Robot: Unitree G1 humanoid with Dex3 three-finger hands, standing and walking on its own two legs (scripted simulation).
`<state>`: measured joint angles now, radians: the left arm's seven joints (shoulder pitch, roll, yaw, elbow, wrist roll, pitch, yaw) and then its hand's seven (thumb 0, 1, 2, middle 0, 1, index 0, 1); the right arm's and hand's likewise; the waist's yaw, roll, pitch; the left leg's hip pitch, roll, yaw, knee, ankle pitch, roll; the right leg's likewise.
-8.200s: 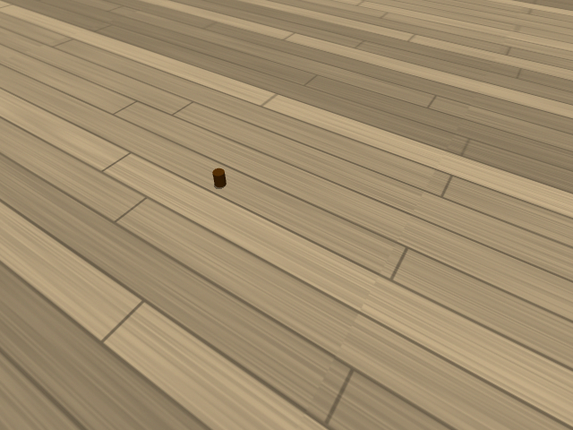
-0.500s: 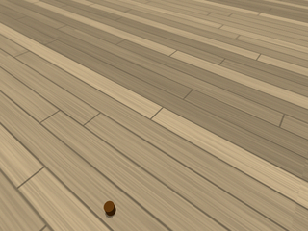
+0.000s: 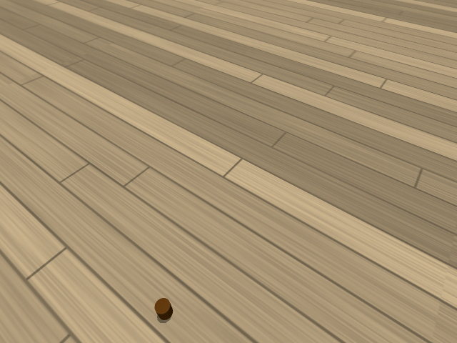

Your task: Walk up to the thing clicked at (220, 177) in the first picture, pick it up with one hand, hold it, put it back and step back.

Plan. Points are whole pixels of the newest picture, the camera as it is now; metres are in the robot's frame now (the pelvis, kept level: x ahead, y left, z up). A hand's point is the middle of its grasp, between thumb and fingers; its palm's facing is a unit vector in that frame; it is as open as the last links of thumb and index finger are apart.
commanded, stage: stand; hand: left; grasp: from above
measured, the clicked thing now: (164, 309) +0.42 +0.27 -0.74
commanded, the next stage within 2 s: rise first in 0.28 s
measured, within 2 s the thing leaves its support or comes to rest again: neither
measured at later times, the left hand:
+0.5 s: hand out of the picture +0.11 +0.25 -0.16, palm faces +0.04 -0.94 -0.33, open 7.7 cm
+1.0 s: hand out of the picture +0.13 +0.27 -0.21, palm faces -0.11 -0.89 -0.44, open 13.8 cm
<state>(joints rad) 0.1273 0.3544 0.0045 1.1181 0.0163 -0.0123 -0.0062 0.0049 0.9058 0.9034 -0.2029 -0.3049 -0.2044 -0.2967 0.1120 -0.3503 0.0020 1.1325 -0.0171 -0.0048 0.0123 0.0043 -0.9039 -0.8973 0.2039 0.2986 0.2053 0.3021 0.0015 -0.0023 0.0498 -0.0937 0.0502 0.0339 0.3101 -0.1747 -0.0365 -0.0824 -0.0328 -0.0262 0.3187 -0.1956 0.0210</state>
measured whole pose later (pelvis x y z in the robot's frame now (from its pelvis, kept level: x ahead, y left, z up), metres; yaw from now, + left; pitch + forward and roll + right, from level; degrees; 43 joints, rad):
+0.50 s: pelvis -0.01 +0.00 -0.01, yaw +1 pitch +1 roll +0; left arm 0.04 0.32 0.07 1.07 0.01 -0.03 0.00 0.01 0.80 0.93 -0.20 -0.41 -0.19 -0.40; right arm 0.18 -0.33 0.00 0.94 0.04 -0.03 -0.02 0.01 -0.93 -0.90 0.20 0.30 0.20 0.30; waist -0.01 0.00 0.06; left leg -0.23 0.05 0.01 0.42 -0.21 -0.03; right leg -0.21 -0.04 -0.04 0.42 -0.23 0.02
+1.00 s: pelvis -0.01 +0.01 -0.07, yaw +0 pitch +13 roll -1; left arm 0.14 0.31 0.15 0.68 0.24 0.12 0.00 0.00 -0.47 1.00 -0.07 -1.06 -0.07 -1.05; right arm 0.23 -0.24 -0.05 0.63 0.00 -0.10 -0.01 0.01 -0.87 -0.89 0.20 0.30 0.20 0.30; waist -0.02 0.00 -0.08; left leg -0.76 0.06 0.00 0.98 -0.46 -0.02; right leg -0.72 -0.04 -0.02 0.95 -0.46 0.03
